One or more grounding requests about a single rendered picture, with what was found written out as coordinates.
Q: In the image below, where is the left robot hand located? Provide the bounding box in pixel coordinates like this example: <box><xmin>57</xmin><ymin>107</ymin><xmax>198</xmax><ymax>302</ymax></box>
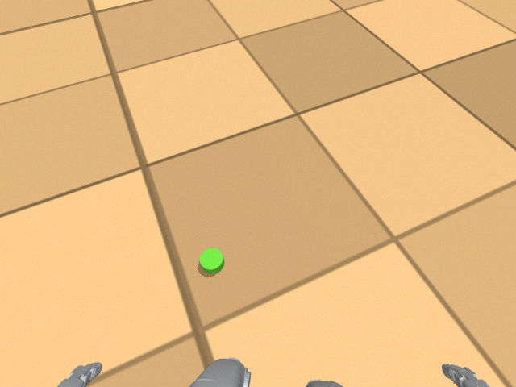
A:
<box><xmin>57</xmin><ymin>362</ymin><xmax>102</xmax><ymax>387</ymax></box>

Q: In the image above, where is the tin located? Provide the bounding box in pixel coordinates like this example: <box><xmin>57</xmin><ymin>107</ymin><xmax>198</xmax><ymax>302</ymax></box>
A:
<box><xmin>200</xmin><ymin>248</ymin><xmax>224</xmax><ymax>274</ymax></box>

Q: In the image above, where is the right robot hand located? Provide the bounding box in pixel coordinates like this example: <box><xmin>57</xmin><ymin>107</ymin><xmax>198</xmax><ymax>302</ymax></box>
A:
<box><xmin>442</xmin><ymin>364</ymin><xmax>489</xmax><ymax>387</ymax></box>

